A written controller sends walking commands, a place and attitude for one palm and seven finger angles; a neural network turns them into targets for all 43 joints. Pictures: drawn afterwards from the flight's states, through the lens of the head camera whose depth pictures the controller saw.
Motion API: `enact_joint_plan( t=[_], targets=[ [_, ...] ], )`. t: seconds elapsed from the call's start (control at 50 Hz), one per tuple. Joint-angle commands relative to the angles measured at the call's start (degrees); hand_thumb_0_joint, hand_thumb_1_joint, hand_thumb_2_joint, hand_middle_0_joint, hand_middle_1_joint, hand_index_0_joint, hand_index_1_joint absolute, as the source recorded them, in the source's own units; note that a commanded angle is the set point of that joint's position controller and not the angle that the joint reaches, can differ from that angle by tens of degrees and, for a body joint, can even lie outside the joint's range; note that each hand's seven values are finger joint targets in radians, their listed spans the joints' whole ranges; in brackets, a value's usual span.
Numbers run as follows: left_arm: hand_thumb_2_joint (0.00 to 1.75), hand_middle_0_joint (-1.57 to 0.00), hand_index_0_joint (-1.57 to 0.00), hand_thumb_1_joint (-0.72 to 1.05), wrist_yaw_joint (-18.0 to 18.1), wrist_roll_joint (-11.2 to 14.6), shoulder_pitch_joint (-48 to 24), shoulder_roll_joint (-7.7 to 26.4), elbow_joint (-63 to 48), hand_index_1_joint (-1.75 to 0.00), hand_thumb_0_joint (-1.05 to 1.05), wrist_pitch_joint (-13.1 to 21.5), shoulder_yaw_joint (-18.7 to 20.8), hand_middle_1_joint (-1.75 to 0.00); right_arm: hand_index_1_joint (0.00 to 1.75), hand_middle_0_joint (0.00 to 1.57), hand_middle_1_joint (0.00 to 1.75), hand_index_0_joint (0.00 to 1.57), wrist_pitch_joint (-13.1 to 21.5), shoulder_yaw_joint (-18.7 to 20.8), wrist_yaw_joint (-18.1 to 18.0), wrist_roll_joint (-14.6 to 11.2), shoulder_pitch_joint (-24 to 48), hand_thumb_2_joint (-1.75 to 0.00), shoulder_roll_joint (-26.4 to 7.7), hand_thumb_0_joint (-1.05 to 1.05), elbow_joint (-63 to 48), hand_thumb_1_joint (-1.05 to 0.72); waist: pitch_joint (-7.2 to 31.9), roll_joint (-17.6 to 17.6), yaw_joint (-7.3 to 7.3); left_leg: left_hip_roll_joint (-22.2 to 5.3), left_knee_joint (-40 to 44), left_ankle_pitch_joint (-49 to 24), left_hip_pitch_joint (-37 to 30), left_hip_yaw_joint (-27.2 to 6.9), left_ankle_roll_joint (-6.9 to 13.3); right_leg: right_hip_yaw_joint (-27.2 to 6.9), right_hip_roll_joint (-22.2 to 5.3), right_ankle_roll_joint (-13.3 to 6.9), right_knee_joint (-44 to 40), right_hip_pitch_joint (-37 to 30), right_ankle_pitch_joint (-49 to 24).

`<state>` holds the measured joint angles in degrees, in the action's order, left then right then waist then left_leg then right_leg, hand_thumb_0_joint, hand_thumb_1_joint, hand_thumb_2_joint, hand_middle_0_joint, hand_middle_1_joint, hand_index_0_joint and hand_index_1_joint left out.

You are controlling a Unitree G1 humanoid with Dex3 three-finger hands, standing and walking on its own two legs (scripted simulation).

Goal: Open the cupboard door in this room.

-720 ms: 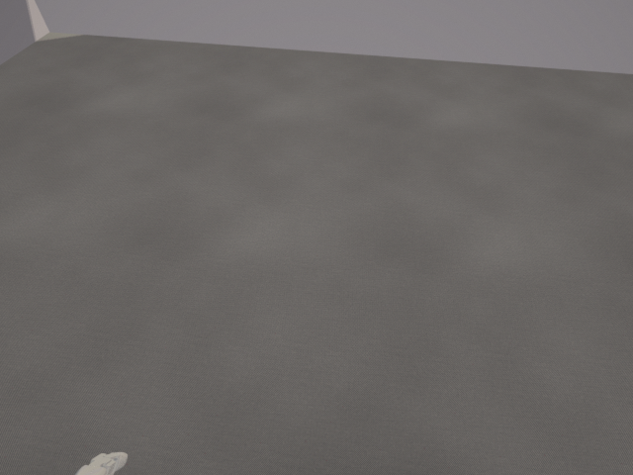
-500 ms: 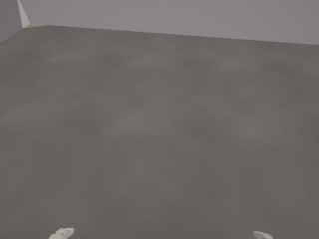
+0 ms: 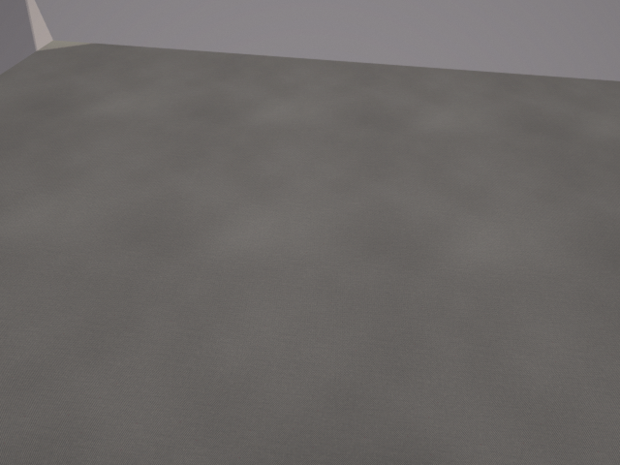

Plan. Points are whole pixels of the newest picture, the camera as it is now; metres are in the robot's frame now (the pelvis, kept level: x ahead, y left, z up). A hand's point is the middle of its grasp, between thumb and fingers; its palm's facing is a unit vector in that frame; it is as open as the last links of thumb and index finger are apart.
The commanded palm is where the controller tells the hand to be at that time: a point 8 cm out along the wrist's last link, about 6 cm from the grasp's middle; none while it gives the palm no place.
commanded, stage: stand and wait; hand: left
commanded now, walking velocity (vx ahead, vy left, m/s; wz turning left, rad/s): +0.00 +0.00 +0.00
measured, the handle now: out of the picture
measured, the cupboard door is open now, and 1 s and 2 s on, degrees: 0 0 0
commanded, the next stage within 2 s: turn or walk to find it in 0.18 s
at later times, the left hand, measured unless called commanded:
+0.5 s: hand out of the picture +0.05 +0.23 -0.18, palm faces +0.06 -0.96 -0.27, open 7.4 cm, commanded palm none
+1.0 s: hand out of the picture -0.04 +0.19 -0.16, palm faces +0.30 -0.91 -0.28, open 7.4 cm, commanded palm none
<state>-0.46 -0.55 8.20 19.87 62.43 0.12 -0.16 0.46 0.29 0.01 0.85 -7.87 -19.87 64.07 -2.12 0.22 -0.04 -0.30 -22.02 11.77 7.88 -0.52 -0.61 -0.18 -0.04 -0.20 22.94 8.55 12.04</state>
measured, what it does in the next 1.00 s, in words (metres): steps on the spot, turning left: right foot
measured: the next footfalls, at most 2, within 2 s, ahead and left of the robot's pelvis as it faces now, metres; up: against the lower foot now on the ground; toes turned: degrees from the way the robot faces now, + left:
right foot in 0.86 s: +0.01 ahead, -0.13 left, +0.00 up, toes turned +14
left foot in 1.22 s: -0.08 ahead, +0.12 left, +0.00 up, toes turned +29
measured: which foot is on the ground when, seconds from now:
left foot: down 0.00-0.86, up 0.88-1.00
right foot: down 0.00-0.54, up 0.56-0.84, down 0.86-1.00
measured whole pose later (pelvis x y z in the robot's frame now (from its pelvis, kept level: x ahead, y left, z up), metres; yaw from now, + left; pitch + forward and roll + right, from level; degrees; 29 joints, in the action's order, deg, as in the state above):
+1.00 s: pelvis -0.04 -0.02 -0.01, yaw +18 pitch -1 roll +1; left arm 1.5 -1.4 13.4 11.4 52.6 -1.0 1.8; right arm -4.2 5.6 0.8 1.3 -13.0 -14.7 55.5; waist -2.7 -1.4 -1.2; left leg 2.2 -62.4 21.5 30.3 -2.8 -2.4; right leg 3.7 -2.5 -0.6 30.3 11.0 18.4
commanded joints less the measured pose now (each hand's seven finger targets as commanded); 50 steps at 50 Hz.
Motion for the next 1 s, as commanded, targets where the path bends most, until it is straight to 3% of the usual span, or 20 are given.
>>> enact_joint_plan(
  t=[0.0,0.2,0.26,0.32,0.42,0.46,0.48,0.5,0.52,0.54,0.56,0.62,0.72,0.78,0.8,0.82,0.84,0.88,0.92,0.98],
  targets=[
    [0.90,-0.20,-0.20,0.90,0.92,-0.03,-3.39,11.98,-4.09,-0.30,0.00,1.33,2.11,-0.30,0.30,0.20,0.30,0.20,1.49,1.87,-0.71,-0.25,3.70,-0.90,-11.73,0.00,-4.07,-0.90,2.60,0.28,0.04,-6.01,4.23,-2.47,1.03,-5.40,2.37,-6.76,-6.89,-1.73,-5.47,0.92,-0.45],
    [0.90,-0.20,-0.20,0.90,0.97,-0.08,-3.43,11.85,-4.24,-0.30,0.00,1.25,2.39,-0.30,0.30,0.20,0.30,0.20,1.54,1.94,-0.56,-0.25,3.28,-0.90,-11.78,0.00,-4.02,-0.90,2.81,-0.18,0.20,-6.19,3.75,-4.67,2.31,-6.07,2.45,-5.42,-7.05,-1.45,-4.21,0.33,-1.96],
    [0.90,-0.20,-0.20,0.90,1.32,-0.10,-1.68,9.10,-4.63,-0.30,0.00,0.28,2.18,-0.30,0.30,0.20,0.30,0.20,0.59,1.48,-0.33,-0.13,2.04,-0.90,-8.55,0.00,-4.71,-0.90,2.15,-0.23,0.49,-5.63,1.46,-4.76,5.32,-6.55,2.26,-4.61,-7.61,-0.82,-2.60,0.76,-0.31],
    [0.90,-0.20,-0.20,0.90,1.81,-0.17,0.82,5.79,-5.26,-0.30,0.00,-0.86,1.81,-0.30,0.30,0.20,0.30,0.20,-0.57,0.92,-0.17,0.08,-0.39,-0.90,-4.20,0.00,-5.63,-0.90,2.15,1.62,0.55,-4.44,-2.05,-4.86,9.10,-6.10,1.52,-4.79,-9.27,-0.61,-1.42,1.12,0.01],
    [0.90,-0.20,-0.20,0.90,2.33,-0.47,1.52,7.23,-8.87,-0.30,0.00,-1.30,2.90,-0.30,0.30,0.20,0.30,0.20,-1.79,2.14,-0.11,-0.06,-3.64,-0.90,-2.91,0.00,-8.16,-0.90,4.04,7.13,-0.13,-1.74,-13.72,-2.02,9.93,-2.89,0.76,-6.52,-16.27,-4.77,-1.34,4.15,-3.09],
    [0.90,-0.20,-0.20,0.90,2.54,-0.64,0.36,6.77,-10.55,-0.30,0.00,-1.49,3.08,-0.30,0.30,0.20,0.30,0.20,-1.94,2.63,0.00,-0.05,-5.38,-0.90,-2.60,0.00,-8.89,-0.90,3.59,5.93,-1.22,-2.23,-13.51,-1.42,8.29,-3.03,0.95,-4.73,-16.33,-4.91,1.63,7.47,-3.50],
    [0.90,-0.20,-0.20,0.90,2.53,-0.65,-0.01,6.00,-11.34,-0.30,0.00,-1.68,3.11,-0.30,0.30,0.20,0.30,0.20,-1.82,2.77,0.14,0.01,-6.23,-0.90,-2.47,0.00,-9.03,-0.90,3.96,3.24,-1.65,-3.45,-10.14,-4.32,7.28,-5.18,1.67,-1.49,-14.22,-3.42,5.16,8.80,-1.75],
    [0.90,-0.20,-0.20,0.90,2.43,-0.52,-0.47,4.45,-12.07,-0.30,0.00,-1.96,2.98,-0.30,0.30,0.20,0.30,0.20,-1.71,3.06,0.22,0.30,-6.55,-0.90,-3.69,0.00,-9.44,-0.90,2.37,-3.22,-1.91,-6.17,-5.49,-6.68,8.36,-12.21,3.54,2.40,-9.08,-0.65,11.09,11.39,3.91],
    [0.90,-0.20,-0.20,0.90,2.41,-0.24,-0.87,2.27,-12.75,-0.30,0.00,-2.09,2.81,-0.30,0.30,0.20,0.30,0.20,-1.36,3.59,0.03,0.70,-7.19,-0.90,-5.93,0.00,-9.96,-0.90,1.17,-12.28,-2.30,-12.01,2.74,-8.48,9.48,-24.09,7.48,5.80,-2.35,2.12,20.80,13.30,10.68],
    [0.90,-0.20,-0.20,0.90,2.61,-0.27,-0.55,1.61,-13.42,-0.30,0.00,-1.96,2.85,-0.30,0.30,0.20,0.30,0.20,-1.07,4.11,-0.44,0.48,-8.10,-0.90,-6.76,0.00,-10.39,-0.90,2.10,-14.52,-2.31,-15.17,6.26,-13.81,6.82,-30.87,11.59,2.51,-0.93,2.16,29.69,16.66,19.66],
    [0.90,-0.20,-0.20,0.90,2.64,-0.37,-0.23,2.02,-13.53,-0.30,0.00,-1.76,3.01,-0.30,0.30,0.20,0.30,0.20,-0.87,4.27,-0.85,0.23,-8.17,-0.90,-6.56,0.00,-10.68,-0.90,2.95,-12.30,-1.65,-15.71,4.81,-17.44,4.71,-31.05,13.56,-0.47,-1.97,1.87,34.21,18.62,20.56],
    [0.90,-0.20,-0.20,0.90,2.35,-0.02,1.36,-0.35,-12.93,-0.30,0.00,-1.42,3.20,-0.30,0.30,0.20,0.30,0.20,-1.02,4.56,-1.41,0.40,-6.72,-0.90,-4.99,0.00,-11.44,-0.90,6.21,-8.83,-1.04,-11.97,1.06,-20.85,1.21,-24.34,12.64,-1.12,-1.93,2.54,33.98,18.37,17.53],
    [0.90,-0.20,-0.20,0.90,2.27,0.41,2.88,-2.67,-13.59,-0.30,0.00,-1.39,3.31,-0.30,0.30,0.20,0.30,0.20,-1.72,5.45,-1.38,0.59,-7.85,-0.90,-4.46,0.00,-11.91,-0.90,7.33,-8.70,-1.52,-9.72,0.35,-19.84,1.29,-24.92,11.48,0.13,0.26,2.74,21.39,12.52,15.65],
    [0.90,-0.20,-0.20,0.90,2.48,0.44,7.87,-2.08,-12.63,-0.30,0.00,-1.09,3.78,-0.30,0.30,0.20,0.30,0.20,-2.21,5.83,-0.89,0.25,-6.08,-0.90,-3.62,0.00,-13.07,-0.90,7.93,-8.31,0.49,-6.31,-1.92,-12.12,8.15,-23.68,8.02,0.92,0.92,2.58,5.99,1.17,6.33],
    [0.90,-0.20,-0.20,0.90,2.67,0.15,10.13,-0.56,-12.15,-0.30,0.00,-0.78,4.26,-0.30,0.30,0.20,0.30,0.20,-2.37,5.76,-0.60,-0.08,-5.22,-0.90,-2.26,0.00,-13.59,-0.90,7.38,-4.73,1.61,-3.73,-4.72,-4.14,14.91,-21.17,5.38,-0.62,-1.85,1.91,-1.27,-5.90,2.97],
    [0.90,-0.20,-0.20,0.90,3.06,-0.82,10.63,4.11,-12.38,-0.30,0.00,-0.33,5.33,-0.30,0.30,0.20,0.30,0.20,-2.47,5.40,-0.23,-0.47,-5.63,-0.90,1.24,0.00,-14.74,-0.90,5.65,8.33,1.82,2.59,-16.74,8.93,26.70,-12.21,1.15,-14.22,-15.05,-2.34,-7.75,-11.44,9.38],
    [0.90,-0.20,-0.20,0.90,2.99,-0.97,8.41,7.04,-13.88,-0.30,0.00,-0.49,5.38,-0.30,0.30,0.20,0.30,0.20,-2.42,5.54,-0.30,0.20,-4.14,-0.90,1.85,0.00,-15.98,-0.90,1.91,15.35,2.31,5.79,-29.75,18.38,30.22,-4.47,-1.26,-22.95,-26.17,-7.67,-10.41,-3.67,5.62],
    [0.90,-0.20,-0.20,0.90,3.24,-0.80,4.53,4.29,-14.50,-0.30,0.00,-0.03,5.20,-0.30,0.30,0.20,0.30,0.20,-3.36,6.17,0.32,0.33,-2.09,-0.90,0.45,0.00,-14.87,-0.90,-1.29,10.36,0.55,1.36,-42.28,15.45,25.44,-5.57,-0.58,-18.05,-22.38,-9.17,-9.24,7.19,2.18],
    [0.90,-0.20,-0.20,0.90,2.82,-0.91,1.37,2.04,-14.85,-0.30,0.00,0.30,4.27,-0.30,0.30,0.20,0.30,0.20,-3.56,5.84,0.86,0.31,-5.41,-0.90,1.46,0.00,-12.68,-0.90,-2.22,8.06,-2.04,0.36,-46.53,9.99,24.53,-2.61,-1.62,-7.24,-17.17,-7.67,-5.75,6.78,-5.38],
    [0.90,-0.20,-0.20,0.90,2.78,-1.17,4.54,2.08,-14.05,-0.30,0.00,0.34,4.29,-0.30,0.30,0.20,0.30,0.20,-3.67,5.20,1.00,0.08,-3.50,-0.90,2.39,0.00,-12.70,-0.90,-2.67,9.18,-0.66,-0.16,-41.88,10.15,22.87,0.32,-2.55,-3.17,-16.58,-7.40,-4.51,4.91,-10.70]
  ],
)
